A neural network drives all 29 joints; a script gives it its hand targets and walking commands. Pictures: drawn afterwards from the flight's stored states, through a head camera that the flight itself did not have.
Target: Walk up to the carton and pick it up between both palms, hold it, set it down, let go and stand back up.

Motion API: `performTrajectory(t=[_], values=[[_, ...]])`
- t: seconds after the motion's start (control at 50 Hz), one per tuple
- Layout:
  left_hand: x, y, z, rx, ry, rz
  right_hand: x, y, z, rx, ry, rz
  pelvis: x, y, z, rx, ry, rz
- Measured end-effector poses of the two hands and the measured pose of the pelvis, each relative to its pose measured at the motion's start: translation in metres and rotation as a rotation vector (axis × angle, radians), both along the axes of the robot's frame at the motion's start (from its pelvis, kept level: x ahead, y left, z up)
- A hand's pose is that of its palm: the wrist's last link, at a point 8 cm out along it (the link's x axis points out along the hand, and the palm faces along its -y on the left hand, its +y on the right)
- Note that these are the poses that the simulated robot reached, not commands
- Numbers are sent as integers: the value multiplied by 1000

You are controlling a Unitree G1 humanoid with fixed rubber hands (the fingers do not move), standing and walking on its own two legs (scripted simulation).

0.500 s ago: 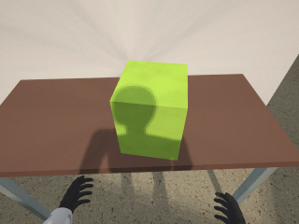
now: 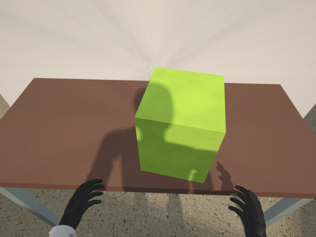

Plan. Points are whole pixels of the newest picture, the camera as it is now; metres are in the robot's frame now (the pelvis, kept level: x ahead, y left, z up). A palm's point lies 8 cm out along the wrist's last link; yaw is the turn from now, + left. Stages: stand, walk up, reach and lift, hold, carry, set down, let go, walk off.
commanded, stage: reach and lift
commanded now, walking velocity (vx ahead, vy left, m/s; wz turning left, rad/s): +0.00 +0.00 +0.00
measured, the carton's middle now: (179, 125) +0.43 -0.01 +0.03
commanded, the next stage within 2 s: none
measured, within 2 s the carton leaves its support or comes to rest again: neither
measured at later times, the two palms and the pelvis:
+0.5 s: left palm (75, 180) +0.23 +0.24 +0.05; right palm (254, 193) +0.23 -0.17 +0.05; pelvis -0.01 +0.01 +0.00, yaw +0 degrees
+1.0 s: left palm (87, 138) +0.31 +0.22 +0.10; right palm (261, 157) +0.29 -0.18 +0.10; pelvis -0.03 +0.00 +0.00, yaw -1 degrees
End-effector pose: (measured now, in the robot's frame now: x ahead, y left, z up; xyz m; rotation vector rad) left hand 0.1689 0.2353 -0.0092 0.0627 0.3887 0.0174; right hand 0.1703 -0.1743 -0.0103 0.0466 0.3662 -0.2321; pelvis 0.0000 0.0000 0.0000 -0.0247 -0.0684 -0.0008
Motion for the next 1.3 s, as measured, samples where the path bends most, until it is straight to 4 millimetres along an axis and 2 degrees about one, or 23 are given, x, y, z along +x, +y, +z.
performTrajectory(t=[0.12, 0.3, 0.58, 0.94, 1.3], values=[[9, -1, 13, -19, -67, -11, 13, 6, 15, 5, -72, -6, 3, 5, 0, -6, 0, -2], [28, -1, 29, -39, -66, -3, 36, 7, 32, 8, -81, -1, 1, 10, 0, -7, -9, -7], [72, -2, 68, -33, -101, 9, 64, -1, 62, 14, -99, 10, -10, 8, 2, -2, 4, -7], [132, -16, 101, -54, -85, 2, 110, -9, 101, 24, -134, 25, -27, -2, 2, 9, 35, -16], [185, -16, 140, -46, -85, 5, 157, -10, 137, 33, -138, 27, -31, -2, 1, 2, 75, -2]])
